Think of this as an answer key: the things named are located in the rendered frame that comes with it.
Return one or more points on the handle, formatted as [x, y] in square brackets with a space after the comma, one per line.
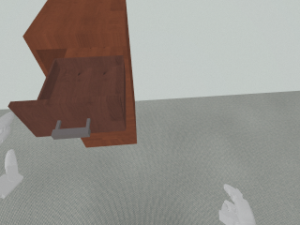
[71, 133]

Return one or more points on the robot right hand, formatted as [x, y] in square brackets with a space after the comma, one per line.
[237, 213]

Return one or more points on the drawer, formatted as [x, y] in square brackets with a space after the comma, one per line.
[77, 88]

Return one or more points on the cabinet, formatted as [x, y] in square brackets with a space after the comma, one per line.
[86, 28]

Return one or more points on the robot left hand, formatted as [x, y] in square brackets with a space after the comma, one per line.
[11, 178]

